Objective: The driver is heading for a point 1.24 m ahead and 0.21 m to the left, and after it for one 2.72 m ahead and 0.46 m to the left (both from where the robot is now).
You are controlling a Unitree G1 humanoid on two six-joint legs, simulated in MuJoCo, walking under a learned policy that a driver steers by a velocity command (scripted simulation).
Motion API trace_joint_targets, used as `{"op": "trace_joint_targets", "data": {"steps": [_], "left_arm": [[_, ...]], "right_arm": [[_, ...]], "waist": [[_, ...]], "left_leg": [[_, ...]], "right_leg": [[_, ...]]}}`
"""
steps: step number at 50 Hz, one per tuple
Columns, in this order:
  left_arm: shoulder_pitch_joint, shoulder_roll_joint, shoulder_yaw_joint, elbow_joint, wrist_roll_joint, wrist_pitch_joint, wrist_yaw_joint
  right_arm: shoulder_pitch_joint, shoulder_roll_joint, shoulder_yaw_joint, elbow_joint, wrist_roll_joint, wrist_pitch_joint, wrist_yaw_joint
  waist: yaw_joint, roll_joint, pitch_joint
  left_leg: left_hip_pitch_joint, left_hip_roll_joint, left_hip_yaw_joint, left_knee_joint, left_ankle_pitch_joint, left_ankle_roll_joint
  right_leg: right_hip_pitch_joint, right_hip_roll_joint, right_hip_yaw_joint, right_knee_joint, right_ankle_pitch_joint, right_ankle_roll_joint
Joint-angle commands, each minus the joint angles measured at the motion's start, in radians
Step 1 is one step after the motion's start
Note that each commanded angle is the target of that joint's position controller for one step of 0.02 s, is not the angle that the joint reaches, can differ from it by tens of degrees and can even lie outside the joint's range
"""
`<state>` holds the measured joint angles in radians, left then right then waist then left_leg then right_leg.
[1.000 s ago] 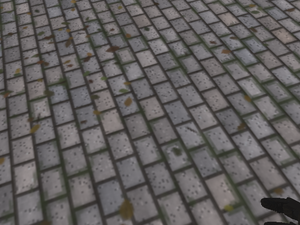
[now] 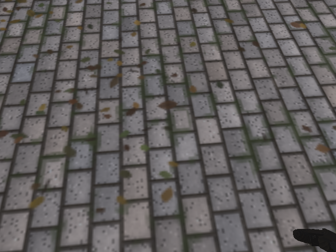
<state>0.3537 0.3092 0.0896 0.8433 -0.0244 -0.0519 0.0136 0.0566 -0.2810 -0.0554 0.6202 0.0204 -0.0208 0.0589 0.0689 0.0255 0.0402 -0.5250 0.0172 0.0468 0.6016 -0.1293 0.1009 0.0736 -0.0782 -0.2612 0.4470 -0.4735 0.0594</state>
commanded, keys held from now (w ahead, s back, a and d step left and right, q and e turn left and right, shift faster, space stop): w+q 0.44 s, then w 0.56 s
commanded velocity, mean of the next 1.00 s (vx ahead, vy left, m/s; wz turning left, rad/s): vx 0.50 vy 0.00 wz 0.38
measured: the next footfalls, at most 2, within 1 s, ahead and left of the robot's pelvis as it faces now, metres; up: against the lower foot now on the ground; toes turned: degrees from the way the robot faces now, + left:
right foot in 0.48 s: +0.46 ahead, -0.08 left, +0.00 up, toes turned +21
left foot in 0.96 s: +0.61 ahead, +0.26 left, +0.00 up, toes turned +22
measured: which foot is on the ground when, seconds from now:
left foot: down 0.00-0.50, up 0.52-0.94, down 0.96-1.00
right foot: down 0.00-0.00, up 0.02-0.46, down 0.48-0.98, up 1.00-1.00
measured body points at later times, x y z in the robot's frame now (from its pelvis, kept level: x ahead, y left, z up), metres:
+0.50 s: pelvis +0.28 +0.00 +0.01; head +0.30 +0.01 +0.46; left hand +0.44 +0.29 -0.05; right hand +0.40 -0.28 -0.10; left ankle +0.13 +0.09 -0.71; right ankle +0.42 -0.09 -0.72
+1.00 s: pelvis +0.52 +0.11 +0.01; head +0.55 +0.13 +0.46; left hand +0.40 +0.37 -0.12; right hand +0.83 -0.01 -0.05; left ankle +0.58 +0.24 -0.72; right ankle +0.43 -0.08 -0.70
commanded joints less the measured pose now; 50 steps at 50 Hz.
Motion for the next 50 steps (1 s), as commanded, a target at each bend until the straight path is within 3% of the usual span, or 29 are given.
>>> {"op": "trace_joint_targets", "data": {"steps": [1,2,3,4,5,6,7,10,15,17,20,22,23,24,25,26,27,28,29,30,32,37,40,44,46,47,48,49,50], "left_arm": [[0.046,0.028,-0.017,-0.139,0.052,-0.026,-0.002],[-0.028,0.073,-0.020,-0.151,0.025,-0.064,-0.014],[-0.143,0.139,-0.002,-0.182,-0.018,-0.083,-0.021],[-0.166,0.125,-0.010,-0.191,-0.014,-0.093,-0.017],[-0.164,0.124,-0.008,-0.178,0.014,-0.095,-0.009],[-0.142,0.134,0.000,-0.172,0.028,-0.086,-0.007],[-0.130,0.134,0.002,-0.169,0.033,-0.073,-0.008],[-0.150,0.089,-0.009,-0.174,0.043,-0.048,-0.007],[-0.343,0.041,-0.032,-0.217,0.034,-0.052,-0.021],[-0.393,0.053,-0.030,-0.232,0.022,-0.059,-0.030],[-0.402,0.090,-0.016,-0.241,0.017,-0.070,-0.040],[-0.342,0.108,-0.003,-0.229,0.013,-0.079,-0.040],[-0.257,0.122,0.008,-0.204,0.018,-0.082,-0.036],[-0.140,0.157,0.021,-0.189,0.037,-0.088,-0.030],[-0.016,0.237,0.040,-0.169,0.054,-0.082,-0.027],[0.052,0.224,0.045,-0.122,0.028,-0.069,-0.040],[0.004,0.142,0.022,-0.136,0.014,-0.067,-0.041],[-0.053,0.108,0.008,-0.144,0.021,-0.058,-0.038],[-0.093,0.088,-0.002,-0.144,0.030,-0.054,-0.038],[-0.117,0.068,-0.010,-0.138,0.036,-0.054,-0.036],[-0.125,0.055,-0.015,-0.126,0.033,-0.058,-0.034],[-0.084,0.125,0.001,-0.087,0.014,-0.056,-0.026],[-0.040,0.146,0.003,-0.061,0.005,-0.045,-0.025],[0.021,0.163,0.005,-0.021,-0.005,-0.026,-0.024],[0.019,0.179,0.009,-0.010,-0.007,-0.014,-0.019],[0.004,0.181,0.008,-0.010,-0.009,-0.009,-0.016],[0.010,0.158,-0.002,-0.010,-0.003,-0.008,-0.014],[0.003,0.102,-0.027,-0.041,0.025,-0.012,-0.012],[0.108,0.002,-0.057,-0.062,0.023,-0.032,-0.015]], "right_arm": [[0.341,-0.349,-0.120,0.025,0.014,0.005,-0.033],[0.372,-0.291,-0.096,-0.016,0.007,-0.012,-0.029],[0.347,-0.226,-0.077,-0.001,-0.004,-0.027,-0.023],[0.298,-0.203,-0.069,0.001,-0.002,-0.036,-0.024],[0.226,-0.169,-0.058,-0.008,-0.003,-0.037,-0.027],[0.179,-0.144,-0.049,-0.025,-0.015,-0.038,-0.032],[0.157,-0.139,-0.046,-0.035,-0.021,-0.038,-0.035],[0.172,-0.159,-0.053,-0.018,-0.014,-0.045,-0.050],[0.241,-0.180,-0.060,0.017,-0.001,-0.033,-0.072],[0.280,-0.186,-0.063,0.035,0.004,-0.029,-0.074],[0.304,-0.173,-0.061,0.048,0.007,-0.021,-0.077],[0.290,-0.169,-0.062,0.045,0.004,-0.015,-0.078],[0.283,-0.141,-0.053,0.044,0.000,-0.013,-0.077],[0.290,-0.083,-0.031,0.036,-0.009,-0.017,-0.073],[0.411,-0.023,-0.011,0.027,0.001,-0.025,-0.074],[0.450,-0.060,-0.010,0.026,0.020,-0.032,-0.076],[0.366,-0.146,-0.031,0.034,0.023,-0.031,-0.077],[0.269,-0.161,-0.035,0.016,0.011,-0.028,-0.078],[0.217,-0.149,-0.033,0.002,-0.005,-0.029,-0.076],[0.205,-0.131,-0.034,-0.002,-0.010,-0.031,-0.071],[0.227,-0.092,-0.026,0.007,-0.005,-0.032,-0.062],[0.104,-0.041,0.002,-0.024,-0.017,-0.044,-0.051],[0.013,-0.038,0.008,-0.039,-0.009,-0.053,-0.040],[-0.069,-0.059,0.003,-0.070,0.001,-0.059,-0.026],[-0.041,-0.082,-0.007,-0.068,-0.001,-0.062,-0.022],[0.034,-0.104,-0.020,-0.046,-0.006,-0.062,-0.025],[0.169,-0.148,-0.044,-0.004,-0.011,-0.059,-0.033],[0.354,-0.224,-0.066,0.026,-0.023,-0.054,-0.045],[0.383,-0.291,-0.075,0.040,-0.024,-0.047,-0.042]], "waist": [[-0.122,0.254,-0.271],[-0.180,0.162,-0.447],[-0.205,0.086,-0.309],[-0.167,0.037,-0.210],[-0.120,-0.006,-0.144],[-0.080,0.016,-0.123],[-0.059,0.025,-0.112],[-0.049,0.011,-0.078],[-0.122,0.043,-0.033],[-0.141,0.051,-0.028],[-0.133,0.070,-0.032],[-0.094,0.104,-0.043],[-0.051,0.103,-0.079],[-0.001,0.056,-0.187],[-0.015,-0.164,-0.338],[-0.011,-0.344,-0.352],[0.012,-0.205,-0.207],[0.010,-0.132,-0.109],[-0.007,-0.096,-0.048],[-0.033,-0.109,-0.024],[-0.059,-0.141,-0.031],[-0.030,-0.104,-0.017],[0.004,-0.101,-0.006],[0.015,-0.107,0.016],[-0.020,-0.115,-0.001],[-0.072,-0.108,-0.045],[-0.134,-0.088,-0.135],[-0.206,0.025,-0.286],[-0.143,0.286,-0.382]], "left_leg": [[0.893,0.227,-0.558,-0.094,-0.099,0.259],[0.963,0.323,-0.898,-0.273,-0.279,0.332],[0.883,0.297,-0.766,-0.310,-0.229,0.270],[0.743,0.256,-0.647,-0.308,-0.154,0.238],[0.598,0.217,-0.548,-0.310,-0.042,0.210],[0.489,0.189,-0.484,-0.327,0.059,0.201],[0.425,0.172,-0.461,-0.349,0.102,0.201],[0.307,0.141,-0.373,-0.377,0.206,0.206],[0.242,0.069,-0.305,-0.365,0.071,0.131],[0.258,0.085,-0.344,-0.346,0.022,0.122],[0.345,0.115,-0.433,-0.264,-0.018,0.105],[0.368,0.119,-0.475,-0.199,0.007,0.085],[0.363,0.088,-0.451,-0.130,0.051,0.061],[0.305,0.038,-0.390,0.066,0.037,0.027],[0.022,-0.092,-0.258,0.396,-0.220,-0.051],[-0.203,-0.097,-0.219,0.605,-0.470,-0.079],[-0.274,-0.047,-0.249,0.681,-0.396,-0.081],[-0.272,-0.015,-0.209,0.681,-0.320,-0.081],[-0.249,0.010,-0.193,0.635,-0.267,-0.080],[-0.210,0.040,-0.191,0.576,-0.225,-0.077],[-0.140,0.062,-0.158,0.500,-0.191,-0.080],[-0.123,0.081,-0.102,0.208,-0.002,-0.104],[-0.048,0.055,-0.070,0.048,0.118,-0.111],[-0.025,0.034,-0.065,-0.050,0.099,-0.083],[0.048,0.016,-0.049,-0.093,0.047,-0.055],[0.171,-0.008,-0.025,-0.132,0.051,-0.033],[0.378,-0.015,-0.020,-0.139,0.056,-0.004],[0.671,0.174,-0.229,-0.105,0.083,0.065],[0.913,0.372,-0.678,-0.222,-0.137,0.210]], "right_leg": [[-0.722,0.039,0.070,0.804,0.008,-0.022],[-0.838,0.102,0.328,0.948,-0.140,-0.027],[-0.923,0.053,0.356,0.946,-0.044,-0.048],[-0.909,0.014,0.348,0.867,0.043,-0.063],[-0.846,-0.019,0.348,0.779,0.096,-0.058],[-0.763,-0.041,0.357,0.724,0.134,-0.053],[-0.716,-0.044,0.356,0.693,0.151,-0.045],[-0.683,-0.028,0.325,0.560,0.220,-0.004],[-0.602,0.043,0.314,0.194,0.537,0.015],[-0.568,0.063,0.324,0.129,0.568,0.010],[-0.543,0.073,0.353,0.056,0.493,-0.016],[-0.462,0.077,0.342,0.028,0.409,-0.047],[-0.351,0.074,0.321,-0.009,0.415,-0.074],[-0.144,-0.027,0.401,0.010,0.398,-0.129],[0.209,-0.241,0.744,-0.007,0.280,-0.272],[0.276,-0.337,1.085,-0.139,-0.033,-0.344],[0.167,-0.298,1.012,-0.178,-0.161,-0.307],[0.045,-0.255,0.864,-0.182,-0.072,-0.271],[-0.066,-0.212,0.760,-0.201,0.045,-0.265],[-0.135,-0.179,0.687,-0.220,0.138,-0.260],[-0.194,-0.137,0.591,-0.254,0.258,-0.259],[-0.208,-0.129,0.449,-0.306,0.435,-0.279],[-0.213,-0.114,0.383,-0.300,0.468,-0.259],[-0.127,-0.163,0.390,-0.264,0.496,-0.238],[-0.087,-0.177,0.384,-0.205,0.604,-0.218],[-0.094,-0.154,0.350,-0.112,0.748,-0.197],[-0.147,-0.105,0.305,0.058,0.828,-0.171],[-0.341,-0.050,0.258,0.368,0.589,-0.128],[-0.704,0.117,0.257,0.683,-0.050,-0.072]]}}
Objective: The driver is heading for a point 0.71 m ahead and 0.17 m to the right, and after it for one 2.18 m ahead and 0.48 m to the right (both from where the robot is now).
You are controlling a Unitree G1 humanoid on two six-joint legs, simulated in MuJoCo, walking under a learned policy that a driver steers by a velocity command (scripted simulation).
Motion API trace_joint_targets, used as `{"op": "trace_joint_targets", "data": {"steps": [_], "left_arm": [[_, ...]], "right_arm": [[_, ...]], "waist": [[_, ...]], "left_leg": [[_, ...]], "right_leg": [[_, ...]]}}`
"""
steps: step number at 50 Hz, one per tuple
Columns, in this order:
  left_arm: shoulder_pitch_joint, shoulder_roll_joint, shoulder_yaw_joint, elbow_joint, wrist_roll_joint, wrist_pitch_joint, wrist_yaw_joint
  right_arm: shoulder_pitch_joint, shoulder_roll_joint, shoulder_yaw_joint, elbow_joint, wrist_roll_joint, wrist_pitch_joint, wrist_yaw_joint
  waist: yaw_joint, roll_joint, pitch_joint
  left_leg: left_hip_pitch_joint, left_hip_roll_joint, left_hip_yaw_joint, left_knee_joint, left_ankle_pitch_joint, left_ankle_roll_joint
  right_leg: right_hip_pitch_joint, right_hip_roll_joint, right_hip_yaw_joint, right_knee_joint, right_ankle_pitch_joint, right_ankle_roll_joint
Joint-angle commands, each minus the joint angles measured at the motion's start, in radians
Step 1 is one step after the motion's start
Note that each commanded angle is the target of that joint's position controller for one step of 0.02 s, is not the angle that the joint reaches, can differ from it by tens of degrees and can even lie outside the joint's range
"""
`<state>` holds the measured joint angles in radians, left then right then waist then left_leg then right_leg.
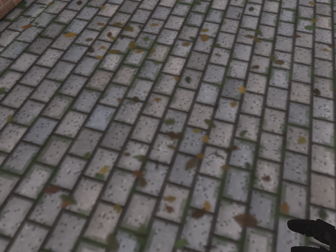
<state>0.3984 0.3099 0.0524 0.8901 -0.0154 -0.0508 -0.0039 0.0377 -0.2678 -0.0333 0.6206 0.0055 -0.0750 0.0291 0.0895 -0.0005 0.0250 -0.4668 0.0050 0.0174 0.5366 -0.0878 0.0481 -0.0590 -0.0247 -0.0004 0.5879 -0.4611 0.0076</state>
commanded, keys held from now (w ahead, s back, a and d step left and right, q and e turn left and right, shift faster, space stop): w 0.44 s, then no key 0.44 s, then e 0.12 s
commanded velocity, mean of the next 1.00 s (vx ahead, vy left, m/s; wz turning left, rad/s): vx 0.33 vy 0.00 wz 0.00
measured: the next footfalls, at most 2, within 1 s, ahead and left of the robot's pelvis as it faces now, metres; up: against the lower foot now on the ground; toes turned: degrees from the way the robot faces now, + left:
right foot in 0.48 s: +0.44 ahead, -0.13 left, +0.00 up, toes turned -2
left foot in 0.88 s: +0.48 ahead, +0.11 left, +0.00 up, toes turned -1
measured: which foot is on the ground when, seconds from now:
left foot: down 0.00-0.50, up 0.52-0.86, down 0.88-1.00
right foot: up 0.00-0.46, down 0.48-1.00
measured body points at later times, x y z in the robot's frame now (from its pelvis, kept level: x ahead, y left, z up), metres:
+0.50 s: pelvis +0.27 -0.02 +0.00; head +0.30 -0.03 +0.45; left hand +0.51 +0.20 -0.08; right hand +0.25 -0.32 -0.13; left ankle +0.10 +0.10 -0.72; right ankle +0.40 -0.13 -0.73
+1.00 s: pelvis +0.40 -0.03 +0.01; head +0.41 -0.02 +0.46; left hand +0.52 +0.22 -0.12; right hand +0.52 -0.31 -0.10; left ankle +0.44 +0.11 -0.72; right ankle +0.40 -0.13 -0.72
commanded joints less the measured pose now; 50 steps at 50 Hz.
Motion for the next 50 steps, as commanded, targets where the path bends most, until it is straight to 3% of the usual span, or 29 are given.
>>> {"op": "trace_joint_targets", "data": {"steps": [1,2,3,4,5,8,11,15,20,22,23,24,25,26,27,28,29,30,32,34,36,39,43,44,45,46,47,48,50], "left_arm": [[0.008,0.107,0.003,-0.097,-0.006,-0.049,-0.004],[-0.073,0.143,0.015,-0.124,-0.023,-0.058,-0.010],[-0.117,0.131,0.013,-0.129,-0.016,-0.060,-0.007],[-0.136,0.122,0.016,-0.131,-0.001,-0.058,-0.006],[-0.121,0.110,0.016,-0.127,0.003,-0.049,-0.008],[-0.116,0.062,0.007,-0.123,0.008,-0.022,-0.006],[-0.218,0.046,0.000,-0.153,0.017,-0.018,-0.005],[-0.359,0.026,-0.012,-0.185,0.009,-0.033,-0.022],[-0.462,0.049,-0.010,-0.232,0.002,-0.042,-0.046],[-0.431,0.067,-0.003,-0.229,0.003,-0.045,-0.050],[-0.364,0.088,0.008,-0.212,0.011,-0.047,-0.048],[-0.231,0.129,0.030,-0.172,0.022,-0.049,-0.040],[-0.086,0.196,0.046,-0.144,0.040,-0.049,-0.032],[-0.042,0.256,0.059,-0.128,0.041,-0.038,-0.031],[-0.011,0.165,0.039,-0.127,0.019,-0.030,-0.032],[-0.091,0.136,0.025,-0.136,0.016,-0.029,-0.030],[-0.164,0.110,0.018,-0.142,0.018,-0.029,-0.027],[-0.217,0.079,0.009,-0.142,0.019,-0.029,-0.027],[-0.269,0.044,-0.002,-0.131,0.038,-0.034,-0.029],[-0.308,0.052,-0.001,-0.115,0.044,-0.039,-0.029],[-0.327,0.078,0.005,-0.097,0.042,-0.034,-0.022],[-0.303,0.098,0.008,-0.061,0.036,-0.015,-0.014],[-0.311,0.068,-0.009,-0.031,0.022,0.006,-0.011],[-0.278,0.041,-0.020,-0.016,0.024,0.007,-0.012],[-0.232,0.030,-0.024,-0.006,0.037,0.006,-0.014],[-0.170,0.027,-0.023,0.003,0.031,0.009,-0.014],[-0.224,0.050,-0.021,-0.002,0.027,0.017,-0.008],[-0.275,0.079,-0.012,-0.022,0.018,0.026,-0.003],[-0.287,0.098,0.000,-0.039,0.011,0.045,0.009]], "right_arm": [[0.401,-0.210,-0.074,0.038,0.003,0.007,-0.009],[0.338,-0.179,-0.060,0.035,0.005,0.004,-0.009],[0.281,-0.160,-0.053,0.031,0.000,0.001,-0.007],[0.235,-0.140,-0.048,0.029,-0.008,-0.001,-0.003],[0.208,-0.121,-0.041,0.028,-0.015,-0.005,-0.002],[0.198,-0.129,-0.047,0.052,-0.004,-0.023,-0.003],[0.228,-0.153,-0.054,0.084,-0.004,-0.025,-0.014],[0.293,-0.180,-0.059,0.127,0.005,-0.016,-0.024],[0.366,-0.196,-0.065,0.188,0.015,0.006,-0.031],[0.364,-0.206,-0.069,0.200,0.015,0.017,-0.036],[0.342,-0.211,-0.069,0.200,0.012,0.025,-0.039],[0.335,-0.197,-0.062,0.198,0.007,0.031,-0.044],[0.345,-0.158,-0.043,0.171,-0.014,0.030,-0.050],[0.507,-0.032,-0.004,0.177,-0.019,0.016,-0.038],[0.475,-0.128,-0.026,0.209,-0.005,0.005,-0.037],[0.384,-0.177,-0.042,0.183,0.024,0.001,-0.037],[0.324,-0.164,-0.038,0.169,0.021,0.004,-0.043],[0.290,-0.156,-0.041,0.165,0.006,0.014,-0.050],[0.323,-0.117,-0.039,0.176,-0.002,0.045,-0.057],[0.339,-0.075,-0.028,0.182,-0.005,0.066,-0.065],[0.304,-0.065,-0.021,0.178,-0.012,0.075,-0.070],[0.244,-0.093,-0.029,0.179,-0.009,0.090,-0.068],[0.189,-0.094,-0.034,0.180,-0.022,0.093,-0.067],[0.175,-0.111,-0.036,0.174,-0.031,0.090,-0.070],[0.161,-0.156,-0.044,0.163,-0.031,0.087,-0.076],[0.127,-0.203,-0.058,0.177,-0.017,0.089,-0.078],[0.119,-0.156,-0.055,0.177,-0.013,0.087,-0.072],[0.115,-0.142,-0.054,0.179,-0.018,0.084,-0.073],[0.127,-0.155,-0.063,0.186,-0.014,0.076,-0.079]], "waist": [[-0.201,0.209,-0.327],[-0.189,0.165,-0.194],[-0.164,0.098,-0.128],[-0.137,0.078,-0.080],[-0.105,0.088,-0.068],[-0.072,0.082,-0.044],[-0.091,0.053,-0.003],[-0.143,0.048,0.029],[-0.160,0.054,0.050],[-0.134,0.071,0.025],[-0.090,0.082,-0.013],[-0.025,0.070,-0.107],[0.018,-0.009,-0.261],[-0.042,-0.273,-0.414],[0.011,-0.183,-0.463],[0.000,-0.137,-0.307],[-0.032,-0.071,-0.220],[-0.058,-0.040,-0.151],[-0.117,-0.077,-0.137],[-0.144,-0.095,-0.133],[-0.141,-0.107,-0.144],[-0.113,-0.096,-0.143],[-0.121,-0.068,-0.068],[-0.117,-0.040,-0.051],[-0.082,0.025,-0.050],[-0.028,0.140,-0.047],[-0.070,0.122,-0.036],[-0.086,0.101,-0.017],[-0.092,0.100,-0.031]], "left_leg": [[0.819,0.369,-0.709,-0.219,-0.311,0.252],[0.711,0.336,-0.572,-0.236,-0.270,0.219],[0.592,0.292,-0.468,-0.255,-0.166,0.201],[0.493,0.260,-0.401,-0.284,-0.072,0.196],[0.423,0.236,-0.352,-0.312,-0.001,0.191],[0.328,0.218,-0.258,-0.378,0.098,0.209],[0.317,0.199,-0.183,-0.409,0.127,0.199],[0.319,0.173,-0.107,-0.417,0.102,0.162],[0.482,0.241,-0.125,-0.347,0.144,0.141],[0.534,0.253,-0.126,-0.287,0.262,0.122],[0.538,0.227,-0.106,-0.192,0.455,0.100],[0.506,0.170,-0.067,-0.021,0.581,0.065],[0.334,0.109,-0.033,0.240,0.368,0.017],[-0.063,-0.071,-0.018,0.627,-0.391,-0.067],[-0.114,-0.077,-0.177,0.753,-0.568,-0.072],[-0.175,-0.032,-0.174,0.774,-0.526,-0.067],[-0.169,0.020,-0.128,0.721,-0.462,-0.072],[-0.143,0.051,-0.105,0.655,-0.412,-0.082],[0.021,0.083,-0.105,0.548,-0.338,-0.093],[0.106,0.082,-0.086,0.404,-0.305,-0.108],[0.170,0.079,-0.073,0.265,-0.218,-0.110],[0.217,0.071,-0.066,0.158,-0.106,-0.102],[0.315,0.059,-0.052,-0.061,-0.024,-0.064],[0.351,0.090,-0.089,-0.129,0.067,-0.051],[0.397,0.148,-0.139,-0.130,0.187,-0.029],[0.365,0.152,-0.138,-0.111,0.075,0.003],[0.303,0.117,-0.112,-0.125,-0.060,-0.006],[0.289,0.103,-0.098,-0.124,-0.078,-0.019],[0.308,0.104,-0.081,-0.096,0.001,-0.020]], "right_leg": [[-0.685,0.017,0.104,0.657,-0.115,-0.027],[-0.741,-0.029,0.088,0.665,-0.026,-0.038],[-0.712,-0.067,0.067,0.628,0.061,-0.036],[-0.680,-0.090,0.063,0.574,0.117,-0.028],[-0.622,-0.110,0.071,0.545,0.155,-0.022],[-0.581,-0.117,0.058,0.462,0.217,0.007],[-0.616,-0.115,0.055,0.288,0.376,0.024],[-0.549,-0.072,0.020,0.053,0.566,0.016],[-0.573,-0.049,0.030,-0.063,0.497,-0.029],[-0.512,-0.028,0.011,-0.086,0.418,-0.055],[-0.405,0.005,-0.017,-0.112,0.406,-0.074],[-0.208,0.025,-0.039,-0.133,0.480,-0.102],[0.092,-0.124,0.101,-0.060,0.775,-0.158],[0.466,-0.381,0.506,-0.082,0.866,-0.348],[0.443,-0.377,0.593,-0.148,0.854,-0.351],[0.317,-0.344,0.432,-0.163,0.896,-0.311],[0.190,-0.298,0.328,-0.181,0.948,-0.283],[0.069,-0.266,0.264,-0.212,0.972,-0.269],[-0.099,-0.220,0.185,-0.269,0.984,-0.254],[-0.183,-0.201,0.119,-0.295,1.019,-0.261],[-0.209,-0.183,0.077,-0.305,0.987,-0.251],[-0.207,-0.183,0.082,-0.328,0.748,-0.235],[-0.257,-0.144,0.109,-0.315,0.300,-0.174],[-0.271,-0.111,0.104,-0.294,0.225,-0.128],[-0.303,-0.058,0.089,-0.247,0.160,-0.088],[-0.303,0.004,0.041,-0.248,0.131,-0.062],[-0.255,0.018,0.017,-0.216,0.160,-0.047],[-0.271,0.023,0.019,-0.185,0.196,-0.052],[-0.292,0.021,0.035,-0.125,0.300,-0.069]]}}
